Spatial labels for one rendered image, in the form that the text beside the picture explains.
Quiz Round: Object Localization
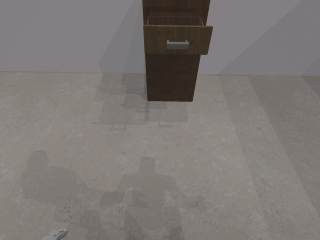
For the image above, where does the left robot hand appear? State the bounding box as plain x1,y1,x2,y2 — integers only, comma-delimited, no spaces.
42,228,68,240

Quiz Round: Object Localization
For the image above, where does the drawer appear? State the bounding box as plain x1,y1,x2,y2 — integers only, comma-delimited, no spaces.
143,16,213,55

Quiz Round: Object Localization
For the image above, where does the cabinet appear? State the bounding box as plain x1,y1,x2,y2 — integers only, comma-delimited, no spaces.
142,0,211,102

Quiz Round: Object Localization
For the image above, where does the handle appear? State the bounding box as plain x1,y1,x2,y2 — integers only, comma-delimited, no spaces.
166,40,189,49

